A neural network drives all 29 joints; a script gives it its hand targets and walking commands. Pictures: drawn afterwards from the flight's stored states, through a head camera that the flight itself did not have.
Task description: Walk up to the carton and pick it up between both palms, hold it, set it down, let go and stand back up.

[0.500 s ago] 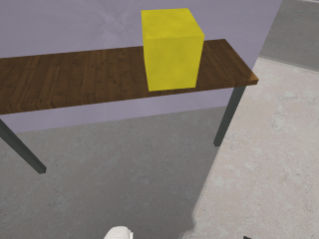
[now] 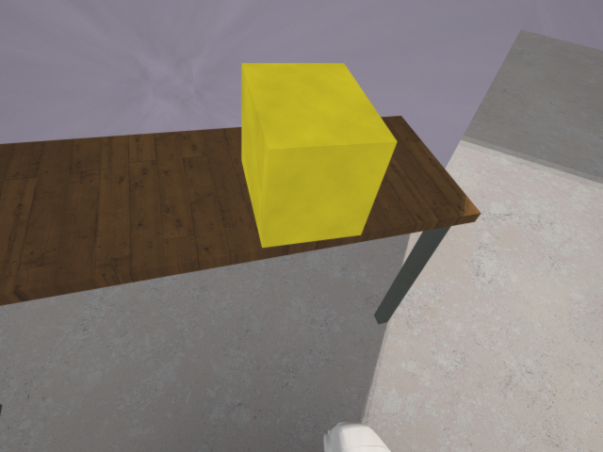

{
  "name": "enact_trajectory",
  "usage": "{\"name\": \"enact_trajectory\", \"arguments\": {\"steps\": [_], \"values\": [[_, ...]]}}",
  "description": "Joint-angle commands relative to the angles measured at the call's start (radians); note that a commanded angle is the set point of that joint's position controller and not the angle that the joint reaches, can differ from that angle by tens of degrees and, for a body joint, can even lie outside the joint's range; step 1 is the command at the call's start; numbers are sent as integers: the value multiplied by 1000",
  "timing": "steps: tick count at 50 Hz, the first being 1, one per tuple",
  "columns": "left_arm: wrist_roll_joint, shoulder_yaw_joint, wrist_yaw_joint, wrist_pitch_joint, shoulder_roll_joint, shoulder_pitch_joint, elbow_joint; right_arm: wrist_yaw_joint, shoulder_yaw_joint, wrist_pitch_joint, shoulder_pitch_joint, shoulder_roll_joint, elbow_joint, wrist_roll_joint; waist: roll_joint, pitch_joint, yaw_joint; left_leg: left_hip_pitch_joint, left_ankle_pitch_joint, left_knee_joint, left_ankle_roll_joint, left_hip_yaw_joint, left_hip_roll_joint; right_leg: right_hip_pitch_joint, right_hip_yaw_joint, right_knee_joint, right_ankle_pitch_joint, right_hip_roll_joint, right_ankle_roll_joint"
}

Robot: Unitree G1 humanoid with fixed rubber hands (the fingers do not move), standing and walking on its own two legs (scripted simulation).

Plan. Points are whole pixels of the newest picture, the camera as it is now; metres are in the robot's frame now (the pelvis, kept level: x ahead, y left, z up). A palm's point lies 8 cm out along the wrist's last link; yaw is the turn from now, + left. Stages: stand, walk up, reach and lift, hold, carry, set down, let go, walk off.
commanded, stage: walk up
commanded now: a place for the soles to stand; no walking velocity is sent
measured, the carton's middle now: (304, 153) +0.68 -0.04 -0.01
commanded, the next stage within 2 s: none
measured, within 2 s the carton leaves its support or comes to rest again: neither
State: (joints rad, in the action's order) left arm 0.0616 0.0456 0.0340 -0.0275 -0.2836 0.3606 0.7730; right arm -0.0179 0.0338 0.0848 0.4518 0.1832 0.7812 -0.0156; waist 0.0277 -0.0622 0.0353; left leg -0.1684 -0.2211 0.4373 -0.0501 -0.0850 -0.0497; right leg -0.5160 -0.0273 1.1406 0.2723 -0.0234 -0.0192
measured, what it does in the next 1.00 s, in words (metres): walks ahead: right foot, then left foot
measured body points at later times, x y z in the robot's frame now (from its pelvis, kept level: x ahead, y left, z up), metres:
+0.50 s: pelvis +0.20 -0.10 -0.02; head +0.21 -0.10 +0.43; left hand +0.30 +0.15 -0.15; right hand +0.20 -0.35 -0.15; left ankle +0.11 +0.04 -0.64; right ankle +0.25 -0.17 -0.75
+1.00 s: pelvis +0.24 -0.14 -0.02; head +0.28 -0.12 +0.42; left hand +0.33 +0.11 -0.16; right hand +0.38 -0.37 -0.14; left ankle +0.32 -0.02 -0.75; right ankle +0.23 -0.29 -0.71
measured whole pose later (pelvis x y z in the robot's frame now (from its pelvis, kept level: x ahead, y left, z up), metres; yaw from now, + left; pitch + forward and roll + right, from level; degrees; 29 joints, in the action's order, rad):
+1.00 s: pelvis +0.24 -0.14 -0.02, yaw +4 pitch -2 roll -2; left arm 0.02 0.01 -0.02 0.06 -0.23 0.19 0.80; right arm -0.05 0.03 0.00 0.19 0.18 0.73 -0.02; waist 0.00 -0.12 0.02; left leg -0.40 -0.19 0.62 -0.02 -0.03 -0.04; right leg -0.35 0.00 0.89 0.54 -0.02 -0.03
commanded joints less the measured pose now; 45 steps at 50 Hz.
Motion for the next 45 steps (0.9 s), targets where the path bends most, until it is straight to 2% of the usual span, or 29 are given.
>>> {"name": "enact_trajectory", "arguments": {"steps": [1,3,4,8,10,11,14,16,17,18,19,20,21,22,24,26,27,30,33,35,37,38,39,40,41,42,43,44,45], "values": [[2,-16,15,6,57,53,-2,0,33,31,89,102,-15,0,-133,-22,-57,-22,336,-168,9,72,-112,-51,76,-47,-195,-20,-17],[5,-25,16,13,61,-10,-9,5,29,34,128,98,-12,-5,-167,-41,-50,-18,394,-162,15,65,-111,-75,92,-113,-246,-38,-25],[5,-34,15,15,71,-65,-20,7,35,37,136,106,-19,-8,-187,-46,-39,-6,397,-155,-9,64,-121,-91,93,-173,-261,-55,-27],[15,-40,12,17,37,-224,-39,1,31,31,234,113,-11,-24,-133,-73,14,156,440,-120,-47,137,-205,-174,73,-345,-228,-85,-12],[14,-37,8,17,15,-255,-44,-9,34,26,235,125,-13,-30,-109,-74,19,202,423,-124,-66,162,-250,-171,62,-395,-204,-102,8],[13,-38,6,14,28,-252,-39,-11,41,21,221,148,-16,-34,-138,-68,20,201,383,-115,-75,158,-259,-131,66,-429,-177,-103,17],[1,-22,5,12,6,-235,-24,-17,44,6,180,164,-25,-49,-118,-49,2,162,288,-86,-104,151,-267,6,80,-500,-90,-77,45],[0,-4,-1,5,1,-132,2,-14,43,-8,164,170,-20,-50,-72,-10,-59,73,270,89,-80,96,-209,235,82,-642,-96,-37,85],[6,18,-8,-5,-40,-16,44,-9,28,-12,192,146,-14,-48,18,60,-106,-27,231,309,-46,38,-138,443,51,-673,-147,-41,101],[12,48,-16,-11,-118,104,66,-2,8,-15,257,91,-24,-36,199,211,-131,-188,-4,590,-3,-20,-29,673,-141,-639,-144,-200,136],[-20,58,-30,-5,-163,137,61,-1,-4,-26,284,52,-42,-21,236,239,-142,-354,-390,772,29,3,85,761,-441,-707,-167,-353,210],[-58,64,-45,11,-157,92,46,-8,4,-40,238,80,-58,2,223,213,-149,-402,-399,868,30,58,60,675,-493,-835,22,-386,285],[-71,53,-51,18,-119,17,16,-11,18,-39,157,97,-83,-1,183,109,-139,-400,-345,920,23,88,27,531,-423,-880,33,-353,268],[-71,35,-52,17,-76,-33,7,-5,21,-36,89,94,-93,-4,71,31,-123,-391,-275,923,17,119,8,447,-292,-868,-64,-308,230],[-53,22,-51,6,-36,-82,-3,9,23,-31,60,54,-92,-22,34,-52,-73,-335,-191,808,25,126,-10,295,-104,-833,-264,-237,161],[-43,22,-36,-7,-30,-53,11,7,22,-30,71,29,-88,-27,59,-59,-63,-276,-168,743,30,103,10,238,-72,-844,-293,-218,162],[-40,17,-33,-12,-22,-44,16,5,23,-32,64,33,-82,-26,26,-63,-54,-272,-141,731,39,108,16,217,-51,-849,-354,-210,164],[-33,-2,-40,-15,-12,-78,5,-12,14,-46,39,8,-75,-13,55,-65,-25,-213,-95,602,57,96,36,147,43,-813,-609,-203,176],[-27,-14,-38,3,-34,-82,3,-32,9,-45,-40,9,-82,-14,98,-28,-37,-191,49,416,49,38,45,232,91,-702,-793,-168,143],[-26,-9,-42,21,-61,-54,1,-43,7,-43,-79,25,-85,-10,73,35,-54,-160,99,306,44,12,62,314,69,-630,-800,-175,128],[-33,-12,-44,39,-82,-42,3,-52,9,-45,-90,40,-84,-12,65,83,-47,-89,161,187,19,16,63,331,52,-557,-707,-181,98],[-42,-13,-51,48,-88,-38,4,-54,16,-47,-102,67,-77,-15,17,65,-44,-61,257,113,-2,34,49,304,44,-525,-640,-176,54],[-44,-19,-54,50,-84,-16,5,-51,21,-46,-102,103,-88,-20,-10,103,-40,-3,366,91,-46,121,-23,280,33,-464,-527,-168,13],[-50,-27,-53,53,-67,-6,1,-50,40,-45,-82,162,-91,-17,-59,133,-21,92,603,135,-137,292,-183,161,65,-335,-313,-101,-30],[-53,-35,-59,68,-34,-1,-7,-49,56,-53,-75,191,-91,0,-132,177,-11,108,696,98,-280,492,-354,112,80,-160,127,2,-69],[-39,-31,-68,89,-27,-32,-11,-48,57,-58,-86,192,-83,17,-170,165,5,33,579,39,-366,568,-417,93,4,-73,428,-30,-56],[-23,-24,-73,97,-30,-86,-31,-48,56,-59,-126,173,-95,20,-179,152,12,-15,458,-13,-354,565,-406,87,-3,-51,435,-37,-31],[-25,-16,-71,99,-45,-115,-18,-52,47,-62,-168,150,-100,15,-124,105,7,-81,389,-41,-307,473,-348,109,-15,-63,419,-34,-21],[-35,-18,-63,96,-21,-108,-15,-54,35,-64,-208,137,-111,8,-128,84,-9,-108,407,-33,-256,369,-286,139,-30,-97,396,-26,-21]]}}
